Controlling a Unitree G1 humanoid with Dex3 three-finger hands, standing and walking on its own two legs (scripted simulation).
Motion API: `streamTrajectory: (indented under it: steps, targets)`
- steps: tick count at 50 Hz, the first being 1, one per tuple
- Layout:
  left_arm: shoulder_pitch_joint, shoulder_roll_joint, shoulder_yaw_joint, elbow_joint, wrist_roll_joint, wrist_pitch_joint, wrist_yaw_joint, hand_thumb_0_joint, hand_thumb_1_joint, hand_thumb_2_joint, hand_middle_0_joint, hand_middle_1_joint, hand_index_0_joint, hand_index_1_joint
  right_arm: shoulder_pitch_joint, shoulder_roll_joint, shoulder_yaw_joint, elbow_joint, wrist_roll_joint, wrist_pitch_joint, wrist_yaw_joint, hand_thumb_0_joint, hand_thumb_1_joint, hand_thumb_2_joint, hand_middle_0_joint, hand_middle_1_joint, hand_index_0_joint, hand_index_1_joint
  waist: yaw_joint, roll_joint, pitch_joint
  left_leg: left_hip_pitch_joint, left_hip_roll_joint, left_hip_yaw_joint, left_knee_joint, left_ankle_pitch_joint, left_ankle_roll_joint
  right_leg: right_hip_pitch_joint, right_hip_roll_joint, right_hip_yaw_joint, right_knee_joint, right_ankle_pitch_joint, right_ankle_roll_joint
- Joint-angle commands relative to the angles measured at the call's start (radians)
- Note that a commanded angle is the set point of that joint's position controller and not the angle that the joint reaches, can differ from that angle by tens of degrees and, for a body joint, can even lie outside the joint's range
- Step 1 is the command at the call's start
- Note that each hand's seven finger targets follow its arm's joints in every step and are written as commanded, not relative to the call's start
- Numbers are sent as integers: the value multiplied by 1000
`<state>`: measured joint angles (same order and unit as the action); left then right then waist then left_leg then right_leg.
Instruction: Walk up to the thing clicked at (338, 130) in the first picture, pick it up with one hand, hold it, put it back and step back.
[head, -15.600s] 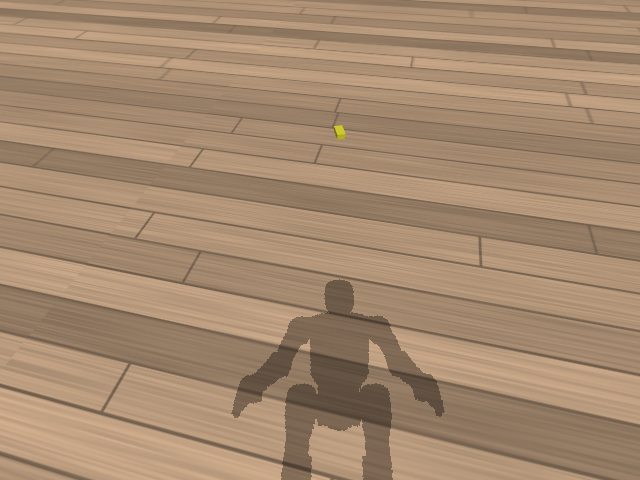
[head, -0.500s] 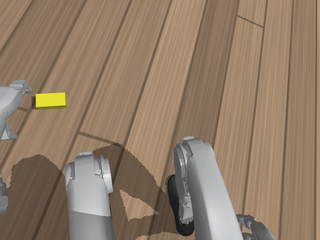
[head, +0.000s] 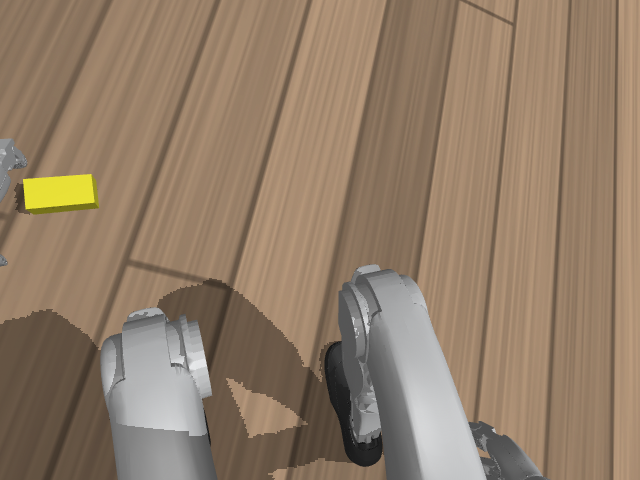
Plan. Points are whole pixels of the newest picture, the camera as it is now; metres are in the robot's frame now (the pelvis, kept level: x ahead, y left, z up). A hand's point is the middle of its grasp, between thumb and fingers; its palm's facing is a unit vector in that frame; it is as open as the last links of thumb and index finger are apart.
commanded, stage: rise first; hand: left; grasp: from above
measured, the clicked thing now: (62, 194) +0.51 +0.30 -0.31
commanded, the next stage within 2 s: approach in 1.78 s
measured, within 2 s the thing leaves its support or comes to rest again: neither
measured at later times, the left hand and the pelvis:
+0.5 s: hand out of the picture +0.45 +0.34 -0.19, palm faces -0.46 -0.08 -0.88, open 13.0 cm; pelvis +0.00 +0.00 -0.01, yaw -1 degrees
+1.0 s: hand out of the picture +0.46 +0.34 -0.19, palm faces -0.47 -0.08 -0.88, open 13.0 cm; pelvis +0.00 +0.01 -0.01, yaw -2 degrees
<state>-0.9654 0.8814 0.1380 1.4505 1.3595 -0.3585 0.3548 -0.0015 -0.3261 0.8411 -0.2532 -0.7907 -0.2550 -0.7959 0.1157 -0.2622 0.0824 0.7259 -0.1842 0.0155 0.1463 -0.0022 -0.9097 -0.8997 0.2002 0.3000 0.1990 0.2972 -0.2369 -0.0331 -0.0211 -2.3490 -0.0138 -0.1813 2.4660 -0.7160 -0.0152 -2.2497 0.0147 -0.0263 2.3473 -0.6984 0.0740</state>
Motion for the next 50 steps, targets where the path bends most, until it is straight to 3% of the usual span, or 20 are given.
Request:
streamTrajectory:
  steps: [1,3,7,11,13,14,15,18,21,23,28,30,33,35,37,39,42,44,47,50]
  targets:
    - [-263,284,38,-118,-25,-3,33,0,-357,859,-227,-820,-226,-820,210,-278,-79,-4,-6,10,-13,0,-906,-902,200,300,200,300,-13,351,-673,588,-2,114,-254,282,38,282,23,-143,-196,269,-97]
    - [-297,306,55,-155,-31,-15,42,0,-345,851,-235,-809,-234,-808,209,-279,-75,-6,-11,11,-13,0,-903,-901,200,300,200,300,-7,364,-685,575,-2,117,-254,269,38,301,24,-142,-196,267,-95]
    - [-296,298,41,-124,-23,-21,50,0,-344,852,-226,-827,-230,-822,205,-284,-69,-14,-10,11,-11,0,-901,-900,200,300,200,300,-15,367,-654,566,0,109,-263,231,35,264,28,-152,-195,232,-100]
    - [-293,320,52,-116,-18,-20,62,0,-360,866,-219,-830,-220,-828,207,-289,-64,-9,-11,9,-10,0,-902,-900,200,300,200,300,-8,389,-666,587,0,109,-257,258,33,261,28,-151,-187,249,-100]
    - [-308,315,45,-129,-14,-22,65,0,-354,861,-220,-837,-223,-833,216,-291,-63,-11,-13,10,-9,0,-902,-900,200,300,200,300,-22,399,-682,607,3,106,-249,282,32,271,29,-154,-183,268,-98]
    - [-287,306,40,-95,-12,-19,66,0,-430,930,-214,-820,-190,-845,209,-290,-61,-10,-14,11,-8,0,-907,-902,200,300,200,300,-24,395,-664,598,2,102,-254,278,31,257,30,-155,-181,262,-100]
    - [-311,301,37,-102,-17,-19,68,0,-360,863,-217,-851,-219,-848,215,-292,-61,-9,-14,8,-7,0,-906,-901,200,300,200,300,-33,395,-652,591,4,98,-256,273,30,252,27,-159,-176,260,-99]
    - [-322,319,43,-88,-13,-14,78,0,-327,834,-238,-840,-244,-832,216,-293,-58,-11,-12,1,-6,0,-906,-901,200,300,200,300,-35,393,-635,577,4,101,-250,255,31,254,27,-156,-182,253,-99]
    - [-344,318,35,-83,-12,-11,82,0,-309,822,-244,-840,-254,-829,212,-297,-51,-11,-14,-1,-6,0,-904,-900,200,300,200,300,-43,390,-648,567,4,101,-243,250,34,262,31,-157,-187,255,-98]
    - [-321,304,26,-48,-12,-4,82,0,-320,828,-235,-858,-246,-845,210,-294,-49,-11,-15,-7,-7,0,-905,-901,200,300,200,300,-45,378,-604,552,4,102,-254,214,33,247,31,-160,-193,226,-99]
    - [-360,335,30,-64,-7,-3,85,0,-336,843,-225,-863,-234,-853,213,-303,-38,-20,-16,-11,-8,0,-905,-901,200,300,200,300,-54,420,-642,584,6,88,-258,242,27,249,30,-167,-177,247,-98]
    - [-341,318,13,-33,3,1,82,0,-331,838,-231,-865,-240,-855,215,-300,-33,-15,-19,-12,-7,0,-906,-901,200,300,200,300,-63,395,-624,570,5,94,-245,250,32,262,33,-164,-184,258,-98]
    - [-368,355,28,-42,-5,-1,85,0,-321,831,-230,-863,-242,-849,206,-309,-29,-20,-17,-14,-9,0,-903,-900,200,300,200,300,-56,419,-625,565,6,92,-256,231,28,254,31,-165,-184,245,-99]
    - [-344,335,9,-3,2,1,80,0,-332,838,-232,-859,-240,-850,208,-306,-20,-26,-19,-15,-9,0,-905,-901,200,300,200,300,-72,407,-582,545,7,92,-257,216,29,257,32,-168,-189,234,-99]
    - [-374,368,23,-28,-3,-3,84,0,-338,847,-227,-860,-234,-852,204,-311,-17,-19,-17,-14,-13,0,-903,-900,200,300,200,300,-62,397,-616,536,4,94,-245,216,34,267,34,-163,-191,241,-98]
    - [-355,359,17,-6,-5,-2,84,0,-340,846,-227,-863,-235,-855,209,-307,-11,-26,-20,-18,-11,0,-905,-901,200,300,200,300,-72,401,-591,535,6,93,-247,217,33,271,33,-165,-191,240,-98]
    - [-380,371,15,-37,-2,-8,85,0,-325,837,-238,-844,-245,-836,211,-313,-10,-28,-16,-17,-15,0,-902,-899,200,300,200,300,-75,411,-630,556,8,89,-247,226,32,278,37,-167,-194,247,-99]
    - [-332,359,10,11,-6,-2,84,0,-328,836,-232,-861,-242,-850,205,-309,-7,-29,-17,-21,-13,0,-903,-900,200,300,200,300,-70,414,-583,545,8,89,-251,227,29,265,34,-168,-189,245,-100]
    - [-374,388,24,-46,-2,-6,85,0,-321,831,-244,-848,-252,-840,215,-316,-6,-31,-16,-21,-13,0,-904,-900,200,300,200,300,-71,433,-613,571,10,82,-254,247,27,268,34,-171,-184,260,-100]
    - [-348,373,20,-35,-1,-4,83,0,-311,826,-257,-828,-261,-823,217,-315,-6,-36,-17,-19,-11,0,-903,-900,200,300,200,300,-71,438,-628,588,12,81,-248,267,27,275,35,-172,-183,274,-99]
